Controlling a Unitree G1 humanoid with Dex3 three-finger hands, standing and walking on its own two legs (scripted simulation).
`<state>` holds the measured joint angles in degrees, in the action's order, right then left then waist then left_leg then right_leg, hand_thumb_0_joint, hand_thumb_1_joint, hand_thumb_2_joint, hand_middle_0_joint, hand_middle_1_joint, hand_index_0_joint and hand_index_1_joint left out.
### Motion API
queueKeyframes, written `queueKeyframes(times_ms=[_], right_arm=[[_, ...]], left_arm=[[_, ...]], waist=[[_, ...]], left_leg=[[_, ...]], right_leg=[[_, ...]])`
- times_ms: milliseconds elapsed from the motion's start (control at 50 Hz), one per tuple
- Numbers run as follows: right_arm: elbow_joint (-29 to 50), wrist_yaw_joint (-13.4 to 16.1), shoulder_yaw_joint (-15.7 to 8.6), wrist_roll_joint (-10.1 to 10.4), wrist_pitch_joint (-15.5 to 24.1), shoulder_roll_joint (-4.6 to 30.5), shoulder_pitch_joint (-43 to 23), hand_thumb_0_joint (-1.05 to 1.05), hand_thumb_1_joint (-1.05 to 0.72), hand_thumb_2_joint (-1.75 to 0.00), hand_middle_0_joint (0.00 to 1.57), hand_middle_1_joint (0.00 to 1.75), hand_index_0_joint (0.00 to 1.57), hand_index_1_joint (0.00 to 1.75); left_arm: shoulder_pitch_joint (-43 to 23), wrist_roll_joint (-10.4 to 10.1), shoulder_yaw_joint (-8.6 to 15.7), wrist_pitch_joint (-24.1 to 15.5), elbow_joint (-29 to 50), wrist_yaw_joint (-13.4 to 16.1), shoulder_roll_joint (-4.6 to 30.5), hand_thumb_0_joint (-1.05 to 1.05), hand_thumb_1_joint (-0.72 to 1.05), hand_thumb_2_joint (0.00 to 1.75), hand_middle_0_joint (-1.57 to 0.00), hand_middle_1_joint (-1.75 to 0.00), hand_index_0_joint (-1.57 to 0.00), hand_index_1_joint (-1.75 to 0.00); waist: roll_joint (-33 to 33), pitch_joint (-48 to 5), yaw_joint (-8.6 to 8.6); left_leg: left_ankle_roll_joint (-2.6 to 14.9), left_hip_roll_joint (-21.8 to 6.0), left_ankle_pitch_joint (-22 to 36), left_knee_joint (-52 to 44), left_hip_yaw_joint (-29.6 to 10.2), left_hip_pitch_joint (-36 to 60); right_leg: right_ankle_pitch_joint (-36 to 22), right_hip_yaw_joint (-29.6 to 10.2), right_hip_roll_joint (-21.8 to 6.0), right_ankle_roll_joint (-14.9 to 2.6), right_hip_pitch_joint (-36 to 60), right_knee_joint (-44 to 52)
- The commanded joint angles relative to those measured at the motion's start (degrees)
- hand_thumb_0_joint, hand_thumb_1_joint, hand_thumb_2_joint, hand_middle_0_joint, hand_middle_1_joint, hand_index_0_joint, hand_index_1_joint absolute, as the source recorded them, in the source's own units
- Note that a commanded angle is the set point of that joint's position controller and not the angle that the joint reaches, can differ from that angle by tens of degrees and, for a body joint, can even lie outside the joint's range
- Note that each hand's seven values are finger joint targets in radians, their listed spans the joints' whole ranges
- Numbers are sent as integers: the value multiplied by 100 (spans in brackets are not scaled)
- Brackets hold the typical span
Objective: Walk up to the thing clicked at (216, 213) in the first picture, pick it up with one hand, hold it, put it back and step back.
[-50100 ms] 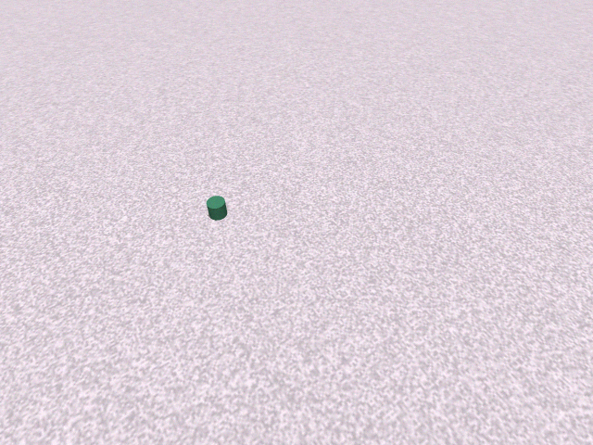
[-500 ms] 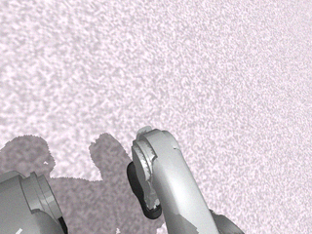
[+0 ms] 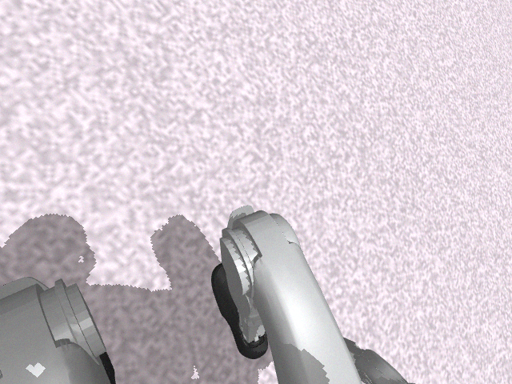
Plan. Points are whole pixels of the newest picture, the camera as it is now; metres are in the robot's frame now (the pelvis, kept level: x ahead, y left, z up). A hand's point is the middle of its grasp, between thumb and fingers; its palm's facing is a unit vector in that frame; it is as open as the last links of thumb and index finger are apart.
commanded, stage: withdraw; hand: left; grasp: from above
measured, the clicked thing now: out of the picture +0.47 +0.32 -0.26
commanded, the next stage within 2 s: home in 1.04 s
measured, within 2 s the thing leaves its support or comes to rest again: neither
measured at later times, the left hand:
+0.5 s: hand out of the picture +0.48 +0.36 -0.11, palm faces -0.29 -0.06 -0.96, open 14.2 cm
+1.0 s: hand out of the picture +0.44 +0.33 -0.12, palm faces -0.48 -0.11 -0.87, open 14.2 cm
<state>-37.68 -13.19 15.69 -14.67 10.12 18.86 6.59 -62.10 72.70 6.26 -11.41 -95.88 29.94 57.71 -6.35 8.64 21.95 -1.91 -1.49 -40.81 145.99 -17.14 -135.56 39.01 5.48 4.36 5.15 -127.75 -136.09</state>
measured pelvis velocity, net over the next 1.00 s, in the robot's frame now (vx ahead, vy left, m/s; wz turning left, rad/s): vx -0.02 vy -0.02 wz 0.11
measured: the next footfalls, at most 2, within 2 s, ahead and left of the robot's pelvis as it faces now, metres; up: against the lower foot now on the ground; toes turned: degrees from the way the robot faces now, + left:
none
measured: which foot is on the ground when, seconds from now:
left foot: down 0.00-1.00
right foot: down 0.00-1.00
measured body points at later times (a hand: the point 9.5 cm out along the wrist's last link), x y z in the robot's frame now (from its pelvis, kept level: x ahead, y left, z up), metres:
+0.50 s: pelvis +0.00 +0.00 +0.02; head +0.23 +0.10 +0.40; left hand +0.49 +0.36 -0.06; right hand +0.07 -0.26 -0.07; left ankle +0.06 +0.14 -0.27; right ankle +0.12 -0.14 -0.27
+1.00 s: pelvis -0.02 -0.02 +0.03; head +0.21 +0.09 +0.40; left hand +0.46 +0.34 -0.07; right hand +0.06 -0.30 -0.05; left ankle +0.06 +0.13 -0.27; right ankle +0.12 -0.14 -0.27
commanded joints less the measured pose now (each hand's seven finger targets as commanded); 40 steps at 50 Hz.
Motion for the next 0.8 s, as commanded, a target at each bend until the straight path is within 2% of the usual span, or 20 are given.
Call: queueKeyframes(times_ms=[0,40,60,120,140,160,200,220,260,320,380,420,440,500,520,540,600,660,740,780], right_arm=[[-107,85,-498,37,-5,1804,1196,0,-90,-90,20,30,20,30],[-120,102,-541,34,-37,1823,1156,0,-90,-90,20,30,20,30],[-110,96,-510,22,-34,1834,1218,0,-90,-90,20,30,20,30],[-83,99,-515,7,-51,1838,1174,0,-91,-90,20,30,20,30],[-96,115,-545,2,-63,1851,1164,0,-91,-90,20,30,20,30],[-87,106,-569,-3,-59,1837,1133,0,-91,-90,20,30,20,30],[-112,90,-619,5,-66,1817,1203,0,-91,-90,20,30,20,30],[-6,68,-648,32,-44,1745,1116,0,-91,-90,20,30,20,30],[-61,56,-776,80,-63,1719,1153,0,-91,-91,20,30,20,30],[-21,26,-1053,270,-160,1650,1120,0,-91,-91,20,30,20,30],[-27,-7,-1270,466,-348,1555,1211,0,-91,-91,20,30,20,30],[-38,0,-1394,583,-466,1513,1350,0,-91,-91,20,30,20,30],[-83,6,-1435,624,-531,1489,1446,0,-91,-91,20,30,20,30],[-34,123,-1530,763,-748,1407,1565,0,-91,-91,20,30,20,30],[-28,171,-1572,786,-809,1434,1591,0,-91,-91,20,30,20,30],[5,227,-1599,841,-861,1389,1592,0,-91,-91,20,30,20,30],[130,404,-1588,902,-1001,1350,1549,0,-91,-91,20,30,20,30],[252,583,-1554,924,-1114,1360,1494,0,-91,-91,20,30,20,30],[314,717,-1386,872,-1193,1218,1369,0,-91,-90,20,30,20,30],[317,768,-1300,832,-1204,1210,1304,0,-91,-90,20,30,20,30]], left_arm=[[-1512,-52,78,-57,750,215,1245,0,-48,100,-7,-108,-9,-106],[-1483,-32,33,-90,676,243,1208,0,-49,103,-8,-109,-9,-108],[-1506,4,75,-89,662,242,1230,0,-48,100,-7,-108,-9,-107],[-1702,51,158,-112,939,310,1396,0,-54,99,-6,-102,-7,-101],[-1702,67,289,-104,1151,362,1533,0,-55,99,-6,-103,-7,-102],[-1679,110,217,-71,1072,375,1418,0,-55,100,-7,-102,-7,-102],[-1627,142,394,-11,1319,413,1561,0,-55,100,-7,-102,-7,-102],[-1707,97,222,34,1550,372,1284,0,-55,99,-7,-102,-7,-101],[-1550,46,327,145,1911,292,1340,0,-56,100,-7,-101,-7,-101],[-1147,-164,335,382,2515,-13,1109,0,-56,101,-7,-100,-7,-101],[-1220,-325,161,633,3067,-393,737,0,-56,101,-7,-100,-7,-101],[-1212,-490,9,784,3226,-700,455,0,-55,100,-8,-99,-7,-100],[-1203,-567,-145,848,3031,-891,213,0,-56,101,-8,-99,-6,-100],[-1415,-824,-473,915,3118,-1480,-247,0,-56,102,-7,-100,-6,-101],[-1364,-878,-481,924,2982,-1669,-259,0,-57,103,-8,-100,-6,-102],[-1505,-943,-661,884,3123,-1863,-496,0,-57,103,-8,-100,-6,-102],[-1299,-952,-749,802,2936,-2314,-507,0,-56,103,-8,-101,-6,-102],[-1363,-889,-647,641,2885,-2473,-262,0,-55,103,-9,-99,-7,-101],[-1532,-751,-544,311,2800,-2408,-18,0,-54,102,-10,-99,-8,-100],[-1657,-631,-358,97,2784,-2242,310,0,-55,102,-9,-99,-7,-100]], waist=[[2889,-3755,282],[3036,-3778,255],[2997,-3691,302],[3247,-3907,240],[3438,-4172,112],[3486,-4070,146],[3501,-4160,64],[3543,-4226,24],[3799,-4552,-146],[4052,-5064,-543],[3807,-5349,-635],[3497,-5178,-618],[3096,-5032,-474],[2441,-4696,-340],[2192,-4553,-332],[2106,-4504,-375],[1809,-4227,-441],[1496,-4166,-539],[1541,-4201,-569],[1670,-4274,-611]], left_leg=[[198,-133,1441,-1417,833,2962],[173,-147,1368,-1488,810,3008],[148,-140,1487,-1492,778,3068],[129,-138,1479,-1525,790,3248],[109,-151,1612,-1556,799,3438],[114,-144,1540,-1525,833,3344],[139,-125,1493,-1540,903,3260],[133,-112,1430,-1544,941,3270],[116,-95,1432,-1693,975,3482],[78,-59,1538,-1909,1041,3711],[155,-30,1453,-2064,1153,3589],[205,-17,1375,-2228,1207,3454],[246,-10,1327,-2226,1204,3322],[317,25,1117,-2448,1179,3035],[332,28,994,-2492,1156,2942],[327,49,955,-2580,1165,2963],[323,102,780,-2732,1176,2906],[335,158,753,-2695,1265,2815],[345,147,761,-2622,1337,2791],[350,167,727,-2542,1387,2723]], right_leg=[[-1719,994,133,-562,1992,1116],[-1636,1008,150,-592,1935,1073],[-1691,1063,130,-597,1864,1035],[-1677,1046,118,-616,1853,983],[-1781,1031,121,-618,1953,985],[-1752,1015,115,-626,1861,967],[-1763,954,120,-616,1949,1035],[-1702,931,110,-627,1870,1053],[-1665,896,98,-662,1875,1091],[-1640,809,44,-721,1697,1083],[-1622,653,39,-706,1726,1294],[-1584,567,34,-686,1843,1540],[-1581,540,46,-668,1927,1647],[-1392,460,19,-658,2088,1951],[-1249,446,5,-665,2081,2008],[-1199,428,-22,-688,2066,2072],[-938,361,-93,-724,2119,2223],[-796,283,-144,-746,2181,2375],[-746,234,-157,-716,2156,2293],[-681,211,-161,-712,2191,2253]])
